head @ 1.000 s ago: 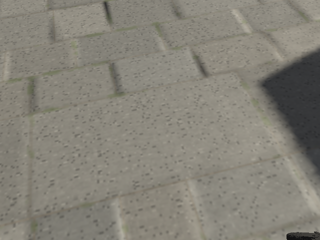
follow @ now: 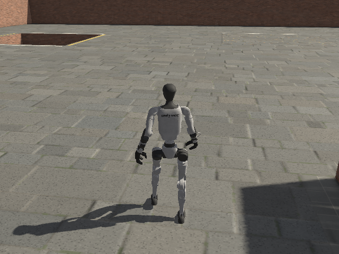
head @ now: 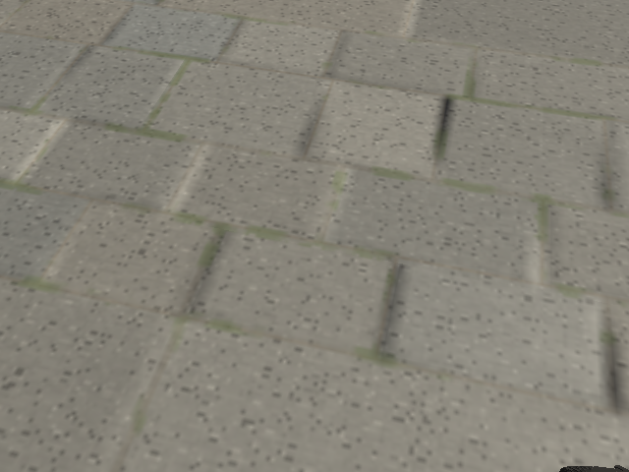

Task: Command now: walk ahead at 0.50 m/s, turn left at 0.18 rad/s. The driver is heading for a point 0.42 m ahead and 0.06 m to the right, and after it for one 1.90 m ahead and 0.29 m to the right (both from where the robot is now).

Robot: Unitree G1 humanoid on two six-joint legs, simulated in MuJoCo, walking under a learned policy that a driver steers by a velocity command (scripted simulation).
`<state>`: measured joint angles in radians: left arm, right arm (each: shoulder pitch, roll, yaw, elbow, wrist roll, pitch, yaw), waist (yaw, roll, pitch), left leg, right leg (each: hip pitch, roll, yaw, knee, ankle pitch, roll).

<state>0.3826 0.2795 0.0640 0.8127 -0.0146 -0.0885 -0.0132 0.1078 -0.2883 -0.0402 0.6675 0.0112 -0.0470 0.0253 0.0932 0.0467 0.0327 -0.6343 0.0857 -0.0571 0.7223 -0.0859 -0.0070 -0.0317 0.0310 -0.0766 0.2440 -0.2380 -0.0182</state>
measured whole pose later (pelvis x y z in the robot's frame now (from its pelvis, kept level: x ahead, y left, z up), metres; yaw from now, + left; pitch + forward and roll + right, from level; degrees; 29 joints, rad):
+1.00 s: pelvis +0.39 +0.00 -0.01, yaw -22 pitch +2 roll +0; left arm 0.15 0.26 0.05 0.67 0.02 0.01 0.01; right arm 0.17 -0.28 -0.05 0.78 0.00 0.02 -0.04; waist 0.01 0.02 0.03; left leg -0.47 0.06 -0.07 0.77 -0.30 -0.08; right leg -0.37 0.11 0.06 0.48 -0.13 -0.07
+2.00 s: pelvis +0.43 +0.07 -0.01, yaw -7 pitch +0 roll +1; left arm 0.20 0.28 0.06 0.79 -0.02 0.05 0.02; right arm 0.11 -0.22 -0.03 0.71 -0.01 0.02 -0.03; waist 0.02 -0.01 0.03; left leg -0.25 -0.03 0.09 0.51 -0.28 0.07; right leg -0.32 -0.05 0.00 0.76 -0.46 0.06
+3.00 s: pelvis +0.42 +0.08 -0.01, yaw -16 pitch +1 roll -1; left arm 0.18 0.28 0.07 0.77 0.01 0.01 0.05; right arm 0.17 -0.34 -0.09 0.72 0.02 0.03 -0.01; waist 0.00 0.03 0.05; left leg -0.45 -0.04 -0.06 0.94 -0.50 -0.03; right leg -0.19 -0.01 -0.01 0.47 -0.30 0.01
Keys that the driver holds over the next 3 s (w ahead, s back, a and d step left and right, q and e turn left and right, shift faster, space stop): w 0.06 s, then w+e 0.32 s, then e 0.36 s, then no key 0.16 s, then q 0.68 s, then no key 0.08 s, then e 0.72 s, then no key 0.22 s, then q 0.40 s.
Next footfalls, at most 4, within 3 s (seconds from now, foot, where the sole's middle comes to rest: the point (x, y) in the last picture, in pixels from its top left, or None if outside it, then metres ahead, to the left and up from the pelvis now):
0.14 left None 0.24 0.14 -0.78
0.64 right None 0.46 -0.11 -0.78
1.06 left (300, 445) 0.52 0.12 -0.78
1.58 left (283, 459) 0.48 0.15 -0.78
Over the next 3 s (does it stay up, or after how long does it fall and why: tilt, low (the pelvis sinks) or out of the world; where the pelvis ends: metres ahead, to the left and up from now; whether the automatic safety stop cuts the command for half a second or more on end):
stays up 0.42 0.08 -0.01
